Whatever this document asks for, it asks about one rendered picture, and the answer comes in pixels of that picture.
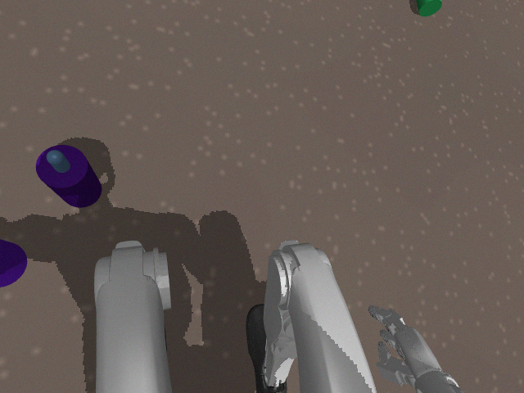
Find right robot hand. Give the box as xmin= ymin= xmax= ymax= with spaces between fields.
xmin=368 ymin=305 xmax=443 ymax=388

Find right robot arm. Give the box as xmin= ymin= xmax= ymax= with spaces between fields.
xmin=414 ymin=371 xmax=464 ymax=393

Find right robot foot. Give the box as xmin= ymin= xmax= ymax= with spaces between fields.
xmin=246 ymin=304 xmax=287 ymax=393

